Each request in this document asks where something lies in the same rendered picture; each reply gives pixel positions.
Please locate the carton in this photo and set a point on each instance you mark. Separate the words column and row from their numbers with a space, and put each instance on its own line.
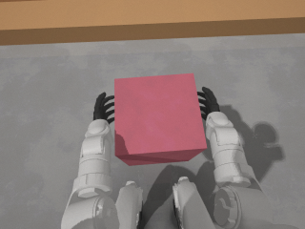
column 157, row 119

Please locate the left robot forearm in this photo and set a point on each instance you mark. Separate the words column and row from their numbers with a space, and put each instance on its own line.
column 94, row 172

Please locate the robot right hand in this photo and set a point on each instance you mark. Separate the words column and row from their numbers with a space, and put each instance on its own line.
column 210, row 102

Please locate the right robot thigh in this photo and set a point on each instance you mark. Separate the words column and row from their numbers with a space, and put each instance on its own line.
column 193, row 210

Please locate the robot left upper arm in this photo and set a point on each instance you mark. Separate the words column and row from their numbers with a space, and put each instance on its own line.
column 92, row 213

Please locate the right robot forearm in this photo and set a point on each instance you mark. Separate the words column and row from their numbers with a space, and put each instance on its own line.
column 231, row 167

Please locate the right robot shin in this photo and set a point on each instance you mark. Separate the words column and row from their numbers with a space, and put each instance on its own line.
column 179, row 211

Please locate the robot right upper arm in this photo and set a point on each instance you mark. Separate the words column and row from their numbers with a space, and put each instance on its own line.
column 244, row 208

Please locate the robot left hand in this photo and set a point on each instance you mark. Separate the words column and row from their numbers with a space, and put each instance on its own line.
column 100, row 108

